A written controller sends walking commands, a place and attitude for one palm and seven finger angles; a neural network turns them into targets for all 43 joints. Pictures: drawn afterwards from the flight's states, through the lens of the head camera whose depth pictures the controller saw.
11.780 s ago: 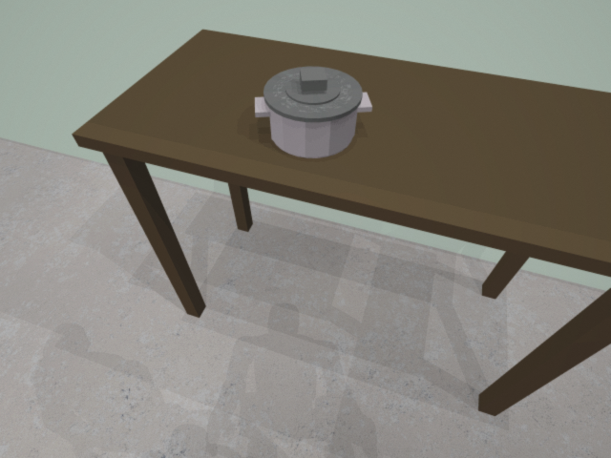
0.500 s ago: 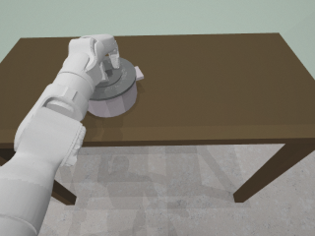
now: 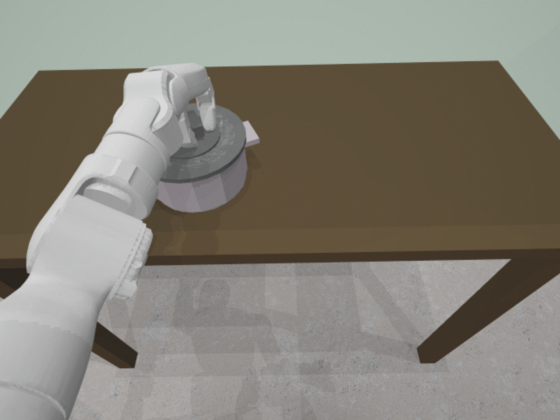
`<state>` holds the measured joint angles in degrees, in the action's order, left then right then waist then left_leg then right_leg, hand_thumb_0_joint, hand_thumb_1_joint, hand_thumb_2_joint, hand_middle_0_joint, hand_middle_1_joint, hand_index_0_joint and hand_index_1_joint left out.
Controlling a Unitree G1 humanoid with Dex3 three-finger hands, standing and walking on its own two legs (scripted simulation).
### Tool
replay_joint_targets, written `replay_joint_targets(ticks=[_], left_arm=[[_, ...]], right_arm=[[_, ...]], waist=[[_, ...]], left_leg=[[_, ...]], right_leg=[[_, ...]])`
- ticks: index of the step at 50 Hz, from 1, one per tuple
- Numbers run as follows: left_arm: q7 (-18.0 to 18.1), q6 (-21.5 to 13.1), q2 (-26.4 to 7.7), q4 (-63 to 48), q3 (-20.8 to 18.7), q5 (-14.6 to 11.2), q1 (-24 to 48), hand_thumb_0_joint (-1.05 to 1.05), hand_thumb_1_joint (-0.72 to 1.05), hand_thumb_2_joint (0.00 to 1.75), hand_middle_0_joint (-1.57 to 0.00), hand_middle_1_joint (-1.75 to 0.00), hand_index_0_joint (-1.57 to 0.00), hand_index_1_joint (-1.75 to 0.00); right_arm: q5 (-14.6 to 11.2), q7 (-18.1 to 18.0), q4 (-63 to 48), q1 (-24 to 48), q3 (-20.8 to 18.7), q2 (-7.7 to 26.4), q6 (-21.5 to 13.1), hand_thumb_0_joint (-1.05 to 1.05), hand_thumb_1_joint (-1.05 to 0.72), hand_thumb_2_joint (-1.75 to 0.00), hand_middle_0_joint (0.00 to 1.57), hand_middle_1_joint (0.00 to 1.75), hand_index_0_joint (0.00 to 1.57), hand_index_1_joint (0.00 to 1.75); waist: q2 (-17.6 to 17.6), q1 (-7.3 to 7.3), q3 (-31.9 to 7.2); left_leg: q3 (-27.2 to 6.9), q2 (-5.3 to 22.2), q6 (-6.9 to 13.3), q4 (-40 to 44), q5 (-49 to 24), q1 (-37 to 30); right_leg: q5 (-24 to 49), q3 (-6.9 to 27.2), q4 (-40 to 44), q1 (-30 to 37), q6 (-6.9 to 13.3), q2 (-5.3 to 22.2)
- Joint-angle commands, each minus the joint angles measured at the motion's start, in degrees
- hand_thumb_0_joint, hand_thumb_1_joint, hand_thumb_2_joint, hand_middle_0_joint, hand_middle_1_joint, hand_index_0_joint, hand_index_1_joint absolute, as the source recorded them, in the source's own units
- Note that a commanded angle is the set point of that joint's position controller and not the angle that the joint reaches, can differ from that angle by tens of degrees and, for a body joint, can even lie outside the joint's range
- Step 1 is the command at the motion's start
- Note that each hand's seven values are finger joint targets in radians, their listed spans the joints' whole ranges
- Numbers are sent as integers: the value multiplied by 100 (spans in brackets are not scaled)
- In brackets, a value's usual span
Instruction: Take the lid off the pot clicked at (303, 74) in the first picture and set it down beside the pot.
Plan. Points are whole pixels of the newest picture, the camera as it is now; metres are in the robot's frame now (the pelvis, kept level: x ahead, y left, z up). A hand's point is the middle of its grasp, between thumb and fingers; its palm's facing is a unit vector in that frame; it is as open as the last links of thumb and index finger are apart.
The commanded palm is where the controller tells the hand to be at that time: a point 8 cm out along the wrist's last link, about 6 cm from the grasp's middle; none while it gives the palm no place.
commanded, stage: close the fingers and squeeze the knob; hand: left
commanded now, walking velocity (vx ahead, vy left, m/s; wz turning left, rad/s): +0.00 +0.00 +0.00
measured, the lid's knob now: (185, 126) +0.52 +0.10 +0.14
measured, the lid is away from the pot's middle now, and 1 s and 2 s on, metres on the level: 0.00 0.00 0.01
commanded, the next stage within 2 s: lift the lid straight up in 0.42 s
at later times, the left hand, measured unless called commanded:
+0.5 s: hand (184, 125) +0.49 +0.09 +0.17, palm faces -0.41 -0.05 -0.91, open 6.0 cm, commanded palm +0.50 +0.10 +0.22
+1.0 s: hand (176, 110) +0.49 +0.10 +0.19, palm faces -0.38 -0.04 -0.92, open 5.5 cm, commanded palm +0.49 +0.10 +0.26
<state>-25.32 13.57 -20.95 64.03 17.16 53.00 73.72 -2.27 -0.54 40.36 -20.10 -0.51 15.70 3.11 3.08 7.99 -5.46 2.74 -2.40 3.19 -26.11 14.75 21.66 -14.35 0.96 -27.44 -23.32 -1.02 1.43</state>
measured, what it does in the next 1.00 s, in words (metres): stands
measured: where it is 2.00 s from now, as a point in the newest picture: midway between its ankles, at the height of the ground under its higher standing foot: outside the picture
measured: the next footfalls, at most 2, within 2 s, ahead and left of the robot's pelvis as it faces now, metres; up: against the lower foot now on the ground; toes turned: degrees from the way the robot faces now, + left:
none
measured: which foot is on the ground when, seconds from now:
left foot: down 0.00-1.00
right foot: down 0.00-1.00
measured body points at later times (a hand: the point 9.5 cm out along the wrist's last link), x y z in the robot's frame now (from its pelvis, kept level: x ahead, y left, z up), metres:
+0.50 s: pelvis +0.00 +0.00 +0.00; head +0.04 -0.02 +0.45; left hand +0.51 +0.10 +0.22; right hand +0.02 -0.28 -0.13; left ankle -0.03 +0.09 -0.74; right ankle -0.02 -0.13 -0.74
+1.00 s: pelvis +0.00 +0.00 +0.00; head +0.04 -0.02 +0.45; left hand +0.50 +0.10 +0.25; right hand +0.03 -0.27 -0.13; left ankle -0.03 +0.09 -0.74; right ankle -0.02 -0.13 -0.74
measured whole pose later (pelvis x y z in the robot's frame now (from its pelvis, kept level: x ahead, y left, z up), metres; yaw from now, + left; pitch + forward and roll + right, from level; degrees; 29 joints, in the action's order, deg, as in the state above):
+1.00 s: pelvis +0.00 +0.00 +0.00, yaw +0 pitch +9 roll +0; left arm -27.5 13.6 -22.0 64.7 17.0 52.7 76.8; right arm -2.2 -1.1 41.2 -20.3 -0.3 15.5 -0.6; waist 3.4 7.7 -5.0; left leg 2.4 -2.6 3.1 -25.2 14.0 20.6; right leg -13.9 0.7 -26.9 -22.3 -1.0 1.6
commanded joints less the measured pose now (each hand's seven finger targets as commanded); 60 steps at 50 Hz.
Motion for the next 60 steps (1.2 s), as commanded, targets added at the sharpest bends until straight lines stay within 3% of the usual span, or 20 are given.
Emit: replay_joint_targets(ticks=[1,3,6,13,16,18,21,22,26,27,31,33,35,38,41,44,46,53,57,60], left_arm=[[208,12,-790,-995,-56,-40,3265,0,43,82,-67,-103,-81,-110],[227,24,-1191,-972,-359,72,3348,0,46,83,-67,-103,-83,-111],[220,23,-900,-982,-160,-78,3332,0,50,85,-67,-103,-86,-112],[253,32,-1300,-840,-402,89,3474,0,59,88,-67,-104,-94,-115],[230,2,-933,-865,-149,-7,3367,0,63,89,-68,-105,-97,-116],[242,40,-1344,-665,-393,150,3375,0,65,90,-69,-106,-99,-116],[229,72,-768,-616,-7,16,3412,0,68,91,-70,-107,-101,-117],[277,28,-1381,-827,-466,135,3520,0,69,91,-70,-107,-101,-117],[234,1,-955,-687,-125,65,3339,0,70,92,-71,-107,-103,-117],[265,-22,-1392,-850,-432,171,3477,0,70,92,-71,-107,-104,-117],[278,-63,-1198,-1079,-257,55,3801,0,71,92,-71,-108,-105,-117],[309,-88,-1823,-1162,-677,194,3878,0,71,92,-71,-108,-105,-117],[270,-67,-1409,-1128,-311,177,4029,0,71,93,-71,-108,-105,-117],[267,-149,-1703,-1411,-562,173,4148,0,71,93,-71,-108,-105,-117],[213,-136,-1253,-1347,-259,72,3977,0,71,93,-71,-108,-105,-117],[136,1,-1454,-866,-413,149,3889,0,71,93,-71,-108,-105,-117],[112,-32,-1092,-1283,-146,-44,4187,0,71,93,-71,-108,-105,-117],[28,116,-1279,-948,-228,175,4291,0,71,93,-71,-108,-105,-117],[31,74,-1404,-1391,-346,162,4566,0,71,93,-71,-108,-105,-117],[-5,220,-1498,-863,-388,270,4320,0,71,93,-71,-108,-105,-117]], right_arm=[[-10,-77,-479,-260,-294,832,-125,0,-90,-90,20,30,20,30],[7,-86,-470,-264,-261,824,-139,0,-90,-90,20,30,20,30],[-2,-102,-460,-268,-280,861,-152,0,-90,-90,20,30,20,30],[7,-137,-461,-271,-245,852,-169,0,-90,-90,20,30,20,30],[0,-146,-467,-298,-281,860,-165,0,-90,-90,20,30,20,30],[-10,-156,-428,-307,-246,881,-132,0,-90,-90,20,30,20,30],[-25,-174,-408,-314,-277,902,-120,0,-90,-90,20,30,20,30],[11,-164,-408,-359,-275,897,-138,0,-90,-90,20,30,20,30],[-8,-184,-464,-340,-286,888,-131,0,-90,-90,20,30,20,30],[-3,-166,-444,-341,-272,882,-140,0,-90,-90,20,30,20,30],[-1,-197,-472,-374,-293,852,-230,0,-90,-90,20,30,20,30],[22,-207,-493,-365,-256,827,-305,0,-90,-90,20,30,20,30],[-18,-203,-463,-339,-258,791,-364,0,-90,-90,20,30,20,30],[17,-187,-476,-342,-273,797,-453,0,-90,-90,20,30,20,30],[8,-159,-446,-372,-308,798,-501,0,-90,-90,20,30,20,30],[-2,-145,-359,-367,-266,825,-477,0,-90,-90,20,30,20,30],[-18,-146,-413,-295,-285,833,-494,0,-90,-90,20,30,20,30],[-1,-135,-360,-241,-241,827,-471,0,-90,-90,20,30,20,30],[32,-121,-438,-186,-248,785,-545,0,-90,-90,20,30,20,30],[7,-125,-403,-206,-228,832,-485,0,-90,-90,20,30,20,30]], waist=[[-397,91,-2188],[-559,32,-2287],[-405,75,-2249],[-596,55,-2304],[-440,106,-2240],[-720,96,-2187],[-420,182,-1926],[-506,77,-2243],[-484,129,-2169],[-524,61,-2290],[-326,125,-2395],[-476,23,-2674],[-390,105,-2401],[-290,41,-2672],[-121,65,-2632],[-609,72,-2202],[-300,98,-2416],[-556,105,-2263],[-314,12,-2736],[-574,19,-2343]], left_leg=[[-344,6,149,-104,-2597,-1745],[-331,-6,156,-48,-2420,-1686],[-333,10,142,-46,-2529,-1751],[-280,-49,162,-10,-2094,-1522],[-284,-20,161,-59,-2382,-1629],[-255,-42,158,-3,-2035,-1445],[-241,-33,153,-21,-1988,-1475],[-284,-31,144,-47,-2030,-1547],[-258,-29,158,-43,-2139,-1468],[-289,-21,145,-41,-2083,-1517],[-314,-16,172,-60,-2325,-1698],[-330,-48,199,-36,-2318,-1637],[-327,-33,168,14,-2133,-1661],[-376,-4,173,-34,-2475,-1889],[-428,42,138,-94,-2924,-2097],[-374,-22,146,42,-2232,-1720],[-392,-7,141,-3,-2537,-1925],[-366,-58,141,41,-2268,-1766],[-474,-24,108,-68,-2829,-2058],[-367,-61,126,42,-2409,-1764]], right_leg=[[2215,-241,140,301,312,-297],[2180,-215,118,451,295,-309],[2201,-236,141,360,312,-283],[2197,-187,125,565,303,-291],[2271,-214,157,429,312,-287],[2169,-203,152,532,292,-312],[2021,-247,190,198,323,-308],[2091,-202,128,423,313,-313],[2185,-216,160,420,321,-304],[2148,-195,134,507,307,-310],[2259,-172,183,478,324,-293],[2421,-84,136,827,310,-286],[2214,-139,182,580,302,-294],[2326,-110,148,653,308,-281],[2335,-157,161,441,317,-282],[2111,-212,210,478,291,-314],[2246,-193,186,442,311,-269],[2175,-184,213,468,298,-296],[2361,-135,86,568,312,-266],[2249,-166,184,583,304,-286]])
